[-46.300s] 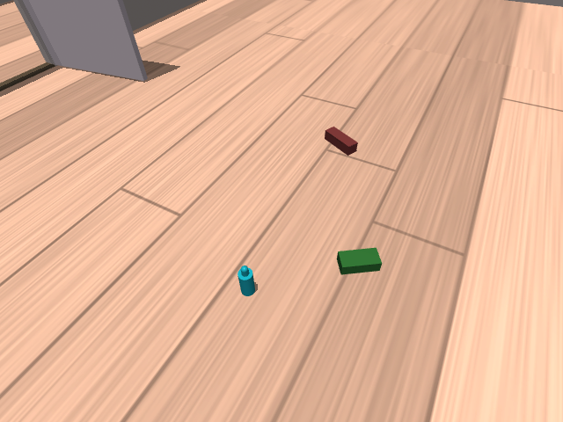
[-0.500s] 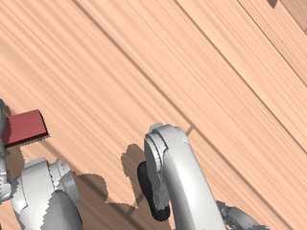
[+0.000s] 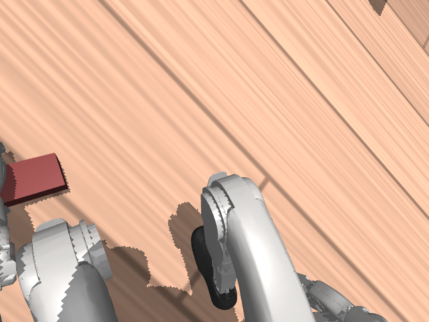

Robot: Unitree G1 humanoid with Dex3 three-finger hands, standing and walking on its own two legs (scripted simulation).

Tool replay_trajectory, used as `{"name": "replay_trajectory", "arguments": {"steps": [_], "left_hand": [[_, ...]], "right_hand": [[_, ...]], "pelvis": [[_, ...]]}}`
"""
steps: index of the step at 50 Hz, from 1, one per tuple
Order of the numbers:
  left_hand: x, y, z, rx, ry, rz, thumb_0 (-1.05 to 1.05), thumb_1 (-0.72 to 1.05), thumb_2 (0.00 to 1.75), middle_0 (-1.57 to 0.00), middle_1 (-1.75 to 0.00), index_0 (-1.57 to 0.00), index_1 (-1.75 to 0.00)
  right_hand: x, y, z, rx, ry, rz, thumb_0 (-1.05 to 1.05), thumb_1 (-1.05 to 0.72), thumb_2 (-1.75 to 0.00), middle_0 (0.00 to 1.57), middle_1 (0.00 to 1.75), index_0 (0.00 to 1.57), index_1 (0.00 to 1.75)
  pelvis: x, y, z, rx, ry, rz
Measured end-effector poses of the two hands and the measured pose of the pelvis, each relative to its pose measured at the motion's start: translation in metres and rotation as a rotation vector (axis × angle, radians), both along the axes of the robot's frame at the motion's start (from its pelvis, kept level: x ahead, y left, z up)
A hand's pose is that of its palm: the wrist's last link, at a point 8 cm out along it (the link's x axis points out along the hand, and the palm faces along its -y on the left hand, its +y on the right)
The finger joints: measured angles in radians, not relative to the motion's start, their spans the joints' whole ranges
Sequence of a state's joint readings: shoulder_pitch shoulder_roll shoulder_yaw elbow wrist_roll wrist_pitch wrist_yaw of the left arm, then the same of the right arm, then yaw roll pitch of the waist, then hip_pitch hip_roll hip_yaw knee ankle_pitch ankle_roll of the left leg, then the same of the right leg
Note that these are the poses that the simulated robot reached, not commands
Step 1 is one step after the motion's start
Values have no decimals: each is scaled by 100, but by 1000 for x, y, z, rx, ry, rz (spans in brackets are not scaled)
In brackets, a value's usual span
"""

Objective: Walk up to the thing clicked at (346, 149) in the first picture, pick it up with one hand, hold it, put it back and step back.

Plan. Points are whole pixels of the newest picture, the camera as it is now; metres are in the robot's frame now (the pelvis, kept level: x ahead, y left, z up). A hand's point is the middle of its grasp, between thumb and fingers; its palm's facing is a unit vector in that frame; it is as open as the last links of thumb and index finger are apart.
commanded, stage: close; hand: left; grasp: from above
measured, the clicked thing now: (1, 188) +0.40 +0.29 -0.27
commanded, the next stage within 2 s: settle in 0.94 s
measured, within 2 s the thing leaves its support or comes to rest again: leaves its support in 1.38 s
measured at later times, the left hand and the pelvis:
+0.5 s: hand out of the picture +0.39 +0.29 -0.25, palm faces -0.41 -0.10 -0.91, open 10.9 cm; pelvis +0.00 +0.00 +0.00, yaw +0 degrees
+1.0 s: hand out of the picture +0.39 +0.29 -0.24, palm faces -0.45 -0.16 -0.88, open 10.1 cm; pelvis +0.00 +0.00 +0.00, yaw +0 degrees
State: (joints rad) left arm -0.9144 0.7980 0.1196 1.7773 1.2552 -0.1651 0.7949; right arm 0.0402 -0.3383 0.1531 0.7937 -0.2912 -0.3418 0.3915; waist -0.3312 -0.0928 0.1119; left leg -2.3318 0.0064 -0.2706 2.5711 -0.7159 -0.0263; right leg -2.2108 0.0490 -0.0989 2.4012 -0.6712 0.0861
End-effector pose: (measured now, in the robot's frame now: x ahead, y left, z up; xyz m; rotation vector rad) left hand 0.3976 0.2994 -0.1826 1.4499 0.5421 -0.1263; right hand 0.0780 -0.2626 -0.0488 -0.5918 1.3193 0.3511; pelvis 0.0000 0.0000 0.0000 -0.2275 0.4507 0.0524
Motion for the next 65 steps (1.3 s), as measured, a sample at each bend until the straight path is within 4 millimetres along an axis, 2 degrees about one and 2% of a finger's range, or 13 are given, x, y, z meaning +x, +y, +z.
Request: {"name": "replay_trajectory", "arguments": {"steps": [6, 13, 22, 34, 40, 52, 65], "left_hand": [[3, 3, -8, -50, 68, 20, 0, -22, 78, -28, -87, -31, -85], [0, -1, -8, -68, 69, -82, 0, -14, 77, -35, -84, -38, -82], [-7, -9, -7, -33, -3, -141, 0, -3, 69, -40, -78, -43, -75], [-6, -3, -6, -22, 24, -29, -1, -2, 66, -48, -72, -53, -70], [-2, -2, -5, -44, 47, -11, -1, -3, 68, -49, -71, -59, -69], [-2, 0, -4, -50, 42, -52, -2, -6, 70, -55, -67, -63, -67], [-2, 0, -4, -41, 9, -58, -2, -8, 72, -58, -76, -65, -69]], "right_hand": [[-15, -4, 2, -23, 38, -4, 0, -90, -90, 20, 30, 20, 30], [-26, 4, -5, -16, 81, -10, 0, -90, -90, 20, 30, 20, 30], [-20, 10, -6, -5, 67, -18, 0, -90, -90, 20, 30, 20, 30], [-4, -6, 4, -18, 16, 14, 0, -90, -90, 20, 30, 20, 30], [-9, -8, 0, -27, 19, 9, 0, -90, -90, 20, 30, 20, 30], [-27, 3, -7, -20, 87, -9, 0, -90, -90, 20, 30, 20, 30], [-15, 2, -6, -30, 49, -5, 0, -91, -90, 20, 30, 20, 30]], "pelvis": [[-1, 0, -4, -2, -11, 3], [-1, 0, -4, -3, -29, 0], [-1, 0, 0, -4, -25, -6], [0, -1, 0, 0, -7, 1], [-2, -1, -2, 5, -17, 4], [-1, -3, -1, 8, -18, -1], [-1, 0, -2, -2, -15, 1]]}}
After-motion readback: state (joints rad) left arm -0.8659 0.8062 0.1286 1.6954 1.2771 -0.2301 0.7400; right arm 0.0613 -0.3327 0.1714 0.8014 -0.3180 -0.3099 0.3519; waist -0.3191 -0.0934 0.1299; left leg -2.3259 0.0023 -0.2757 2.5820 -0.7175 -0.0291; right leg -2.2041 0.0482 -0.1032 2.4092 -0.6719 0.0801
